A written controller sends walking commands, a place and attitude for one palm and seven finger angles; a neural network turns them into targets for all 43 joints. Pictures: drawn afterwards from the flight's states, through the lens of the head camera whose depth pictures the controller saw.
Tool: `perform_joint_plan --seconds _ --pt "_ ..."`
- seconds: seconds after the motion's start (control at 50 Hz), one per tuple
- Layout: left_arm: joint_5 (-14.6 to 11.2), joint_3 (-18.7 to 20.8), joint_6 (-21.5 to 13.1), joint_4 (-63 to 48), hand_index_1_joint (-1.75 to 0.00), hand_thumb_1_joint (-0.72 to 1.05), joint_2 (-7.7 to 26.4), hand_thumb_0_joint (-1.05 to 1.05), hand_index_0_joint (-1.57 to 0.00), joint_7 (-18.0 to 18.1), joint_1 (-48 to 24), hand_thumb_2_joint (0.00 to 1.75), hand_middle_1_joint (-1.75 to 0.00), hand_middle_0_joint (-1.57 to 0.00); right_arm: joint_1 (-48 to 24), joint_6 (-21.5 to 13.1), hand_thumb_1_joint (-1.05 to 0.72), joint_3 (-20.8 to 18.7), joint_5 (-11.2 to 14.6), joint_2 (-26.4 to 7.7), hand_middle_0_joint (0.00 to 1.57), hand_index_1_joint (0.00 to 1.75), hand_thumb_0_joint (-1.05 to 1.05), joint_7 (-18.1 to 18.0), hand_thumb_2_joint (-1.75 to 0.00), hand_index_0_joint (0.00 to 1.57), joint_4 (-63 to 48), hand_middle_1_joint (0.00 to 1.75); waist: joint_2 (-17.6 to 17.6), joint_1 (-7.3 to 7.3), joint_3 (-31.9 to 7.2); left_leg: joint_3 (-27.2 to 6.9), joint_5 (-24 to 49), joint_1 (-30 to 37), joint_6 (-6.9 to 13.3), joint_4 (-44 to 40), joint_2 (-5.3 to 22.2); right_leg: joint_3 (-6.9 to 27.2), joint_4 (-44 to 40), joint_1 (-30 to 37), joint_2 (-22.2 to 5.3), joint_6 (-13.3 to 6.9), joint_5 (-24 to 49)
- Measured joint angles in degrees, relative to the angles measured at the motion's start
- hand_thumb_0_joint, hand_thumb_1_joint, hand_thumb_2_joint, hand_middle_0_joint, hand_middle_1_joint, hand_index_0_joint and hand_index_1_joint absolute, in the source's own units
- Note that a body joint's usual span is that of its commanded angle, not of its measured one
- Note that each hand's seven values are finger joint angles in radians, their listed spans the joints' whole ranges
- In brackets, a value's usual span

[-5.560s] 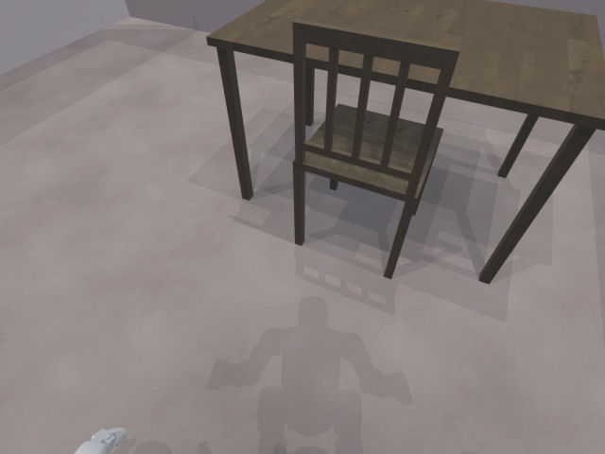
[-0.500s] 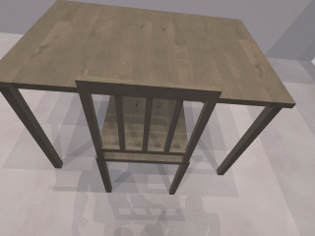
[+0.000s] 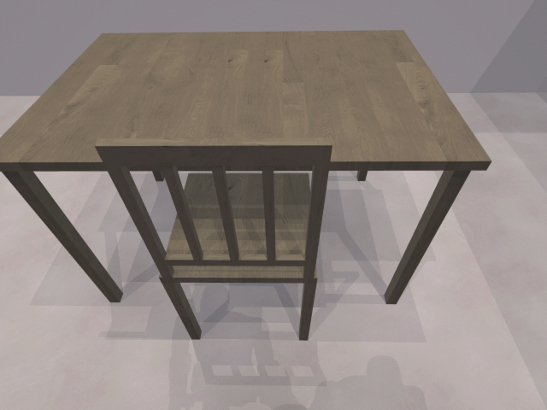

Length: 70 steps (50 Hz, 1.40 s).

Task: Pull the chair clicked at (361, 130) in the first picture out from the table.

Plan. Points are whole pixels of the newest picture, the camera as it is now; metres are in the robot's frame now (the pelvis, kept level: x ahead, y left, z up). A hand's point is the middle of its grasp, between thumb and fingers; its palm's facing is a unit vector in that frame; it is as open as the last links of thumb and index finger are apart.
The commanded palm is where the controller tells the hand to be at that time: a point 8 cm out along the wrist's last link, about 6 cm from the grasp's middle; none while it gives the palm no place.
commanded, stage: come to a stop and stand still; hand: left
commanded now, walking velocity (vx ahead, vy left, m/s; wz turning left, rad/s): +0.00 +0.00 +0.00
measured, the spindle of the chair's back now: (227, 217) +0.52 +0.13 -0.08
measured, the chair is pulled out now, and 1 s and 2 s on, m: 0.00 0.00 0.00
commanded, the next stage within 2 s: look again from close up in 0.38 s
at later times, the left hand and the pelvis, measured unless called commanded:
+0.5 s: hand out of the picture -0.02 +0.16 -0.17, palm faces +0.07 -0.98 -0.18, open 7.4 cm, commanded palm none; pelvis +0.02 +0.01 +0.00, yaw +0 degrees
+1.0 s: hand out of the picture +0.01 +0.26 -0.18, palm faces -0.03 -0.98 -0.21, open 7.4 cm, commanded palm none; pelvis +0.00 +0.08 +0.00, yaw -2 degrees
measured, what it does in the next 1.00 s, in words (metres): shifts its weight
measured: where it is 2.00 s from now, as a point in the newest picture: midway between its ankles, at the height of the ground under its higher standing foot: outside the picture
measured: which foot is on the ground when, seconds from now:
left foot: down 0.00-1.00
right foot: down 0.00-1.00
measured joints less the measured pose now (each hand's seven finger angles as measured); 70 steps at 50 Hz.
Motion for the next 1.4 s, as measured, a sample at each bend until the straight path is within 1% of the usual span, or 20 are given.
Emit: perform_joint_plan --seconds 0.1,0.22,0.34,0.48,0.5,0.54,0.58,0.6,0.64,0.66,0.7,0.78,0.88,0.96,1.08,1.16,1.4 --pt "0.00 -0.20 -0.23 0.79 -0.30 0.92 -1.49 0.01 -0.20 -0.07 0.70 0.90 -0.30 -0.20 -1.86 -0.23 -0.90 0.16 0.23 0.48 0.20 0.29 0.00 -0.34 -0.90 0.20 -0.19 0.30 -0.12 1.02 1.29 -0.31 0.28 0.24 -0.33 -0.61 0.42 -0.28 -0.76 0.38 0.47 -0.36 0.28" --pt "0.24 -0.11 -0.36 1.52 -0.30 0.91 -2.19 0.01 -0.20 0.21 1.97 0.90 -0.30 -0.20 -4.17 -0.28 -0.90 -0.11 0.37 -0.21 0.20 0.29 0.00 -0.75 -0.90 0.20 -0.96 0.30 -0.09 1.69 1.11 -0.35 -0.46 0.79 -0.11 -0.29 0.53 -0.29 -1.11 1.26 0.60 -0.33 -0.09" --pt "0.39 0.10 -0.38 1.64 -0.30 0.91 -1.60 0.01 -0.20 0.35 2.30 0.90 -0.30 -0.20 -5.60 -0.20 -0.92 -0.34 0.33 -1.73 0.20 0.29 0.01 -1.17 -0.90 0.20 -1.38 0.30 -0.28 2.10 0.60 -0.08 -1.14 1.57 -0.35 -0.16 0.17 -0.07 -1.05 2.05 0.19 0.04 -0.70" --pt "0.44 0.32 -0.44 1.07 -0.30 0.91 0.08 0.01 -0.20 0.34 1.47 0.90 -0.30 -0.20 -6.44 -0.35 -0.92 -0.14 0.35 -2.22 0.19 0.29 0.01 -1.13 -0.90 0.20 -1.92 0.30 -1.00 2.17 0.71 0.42 -1.49 1.97 0.09 -0.32 -0.44 0.36 -1.41 2.45 -0.49 0.75 -0.84" --pt "0.68 0.26 -1.04 0.85 -0.30 0.91 0.14 0.01 -0.20 0.79 1.42 0.90 -0.30 -0.20 -6.57 -0.39 -0.92 -0.18 0.39 -2.45 0.20 0.29 0.01 -0.89 -0.90 0.20 -2.13 0.30 -0.86 2.37 0.58 0.96 -1.94 0.53 0.52 2.32 -0.24 0.48 -1.54 2.03 -0.43 1.08 -0.65" --pt "1.15 0.11 -2.47 -0.83 -0.30 0.91 0.00 0.01 -0.20 1.53 2.02 0.90 -0.30 -0.20 -7.04 -0.35 -0.93 -0.65 0.37 -3.14 0.20 0.29 0.01 -0.28 -0.90 0.20 -4.12 0.30 -0.40 2.36 0.88 0.66 -5.04 -3.19 2.47 10.63 -0.78 1.10 -1.19 0.69 -0.27 1.74 -0.10" --pt "1.51 -0.07 -2.97 -2.35 -0.30 0.91 0.05 0.01 -0.20 1.58 2.47 0.90 -0.30 -0.20 -7.37 -0.85 -0.92 -1.00 0.46 -3.70 0.20 0.29 0.01 0.13 -0.90 0.20 -6.37 0.30 0.12 1.80 1.28 1.71 -7.16 -4.88 3.59 13.60 -1.36 1.61 -0.28 -0.40 -0.29 1.79 -0.12" --pt "1.63 -0.19 -2.90 -2.96 -0.30 0.91 0.26 0.01 -0.20 1.50 2.55 0.90 -0.30 -0.20 -7.38 -1.20 -0.92 -1.06 0.55 -3.81 0.19 0.29 0.01 0.29 -0.90 0.20 -7.28 0.30 0.30 1.44 1.37 2.27 -7.15 -4.83 3.83 12.77 -1.76 1.65 0.56 -0.88 -0.41 1.89 -0.49" --pt "1.51 -0.35 -2.40 -3.83 -0.30 0.91 0.97 0.01 -0.20 1.45 2.44 0.90 -0.30 -0.20 -7.01 -2.05 -0.92 -1.02 0.58 -3.76 0.19 0.29 0.00 0.42 -0.90 0.20 -8.45 0.30 0.51 0.83 1.23 2.92 -4.80 -3.22 4.38 8.60 -2.35 1.39 3.55 -2.02 -0.65 2.51 -2.07" --pt "1.37 -0.31 -1.90 -3.94 -0.30 0.91 1.58 0.01 -0.20 1.43 1.96 0.90 -0.30 -0.20 -6.88 -2.39 -0.92 -1.08 0.52 -3.42 0.19 0.29 0.00 0.27 -0.90 0.20 -8.37 0.30 -0.17 0.72 1.10 3.09 -5.85 -2.98 4.84 8.58 -3.04 1.40 5.13 -2.44 -1.36 2.93 -3.02" --pt "1.17 -0.08 -0.91 -4.38 -0.30 0.91 2.52 0.01 -0.20 1.41 1.14 0.90 -0.30 -0.20 -6.27 -2.44 -0.93 -0.79 0.30 -3.11 0.20 0.29 0.00 0.14 -0.90 0.20 -8.19 0.30 -1.26 1.28 0.43 3.65 -6.74 -2.75 5.77 9.16 -4.13 1.83 6.06 -2.38 -2.55 4.01 -3.69" --pt "1.21 -0.21 -0.14 -5.35 -0.30 0.91 3.58 0.01 -0.20 0.96 -0.14 0.90 -0.30 -0.20 -5.49 -2.11 -0.94 -0.26 0.13 -3.21 0.20 0.29 0.00 0.24 -0.90 0.20 -7.89 0.30 -1.68 1.86 -0.58 4.47 -6.18 -2.18 7.17 8.31 -5.35 2.51 5.58 -2.07 -3.79 4.79 -3.23" --pt "1.30 -0.42 0.20 -6.07 -0.30 0.91 4.49 0.01 -0.20 0.31 -0.89 0.90 -0.30 -0.20 -5.21 -1.98 -0.94 0.09 0.05 -3.20 0.20 0.29 0.00 0.74 -0.90 0.20 -7.92 0.30 -2.41 1.81 -0.56 5.65 -4.06 -1.93 8.38 5.00 -6.99 3.57 4.92 -3.21 -5.42 5.10 -2.30" --pt "1.25 -0.58 0.36 -5.70 -0.30 0.91 4.83 0.01 -0.20 0.06 -0.88 0.90 -0.30 -0.19 -4.84 -2.25 -0.93 0.34 0.12 -3.08 0.20 0.29 0.00 0.90 -0.90 0.20 -7.45 0.30 -2.77 1.63 -0.10 6.24 -2.52 -1.76 8.96 2.50 -7.92 4.14 4.15 -3.94 -6.31 5.27 -1.61" --pt "0.96 -0.79 0.33 -4.28 -0.30 0.91 4.68 0.01 -0.20 0.05 -0.33 0.90 -0.30 -0.19 -4.24 -2.58 -0.92 0.76 0.33 -2.62 0.20 0.29 0.00 0.83 -0.90 0.20 -5.74 0.30 -2.88 1.58 0.50 6.42 -1.85 -1.11 9.23 0.92 -8.41 4.34 2.89 -3.47 -6.81 6.49 -0.99" --pt "0.82 -0.98 0.36 -3.26 -0.30 0.91 4.21 0.01 -0.20 0.12 -0.14 0.90 -0.30 -0.19 -4.25 -2.69 -0.91 0.96 0.44 -2.29 0.20 0.29 0.00 0.76 -0.90 0.20 -4.59 0.30 -2.95 1.61 0.78 6.39 -1.95 -0.55 9.16 0.68 -8.47 4.33 2.68 -2.91 -6.89 6.90 -1.09" --pt "0.81 -1.34 -0.06 -1.84 -0.30 0.91 2.39 0.01 -0.20 0.21 0.00 0.90 -0.30 -0.20 -5.25 -2.76 -0.91 0.94 0.58 -2.29 0.20 0.29 0.00 0.57 -0.90 0.20 -2.79 0.30 -2.95 1.79 0.66 5.86 -2.35 0.31 8.42 0.67 -8.03 3.82 2.54 -1.89 -6.42 6.44 -1.57"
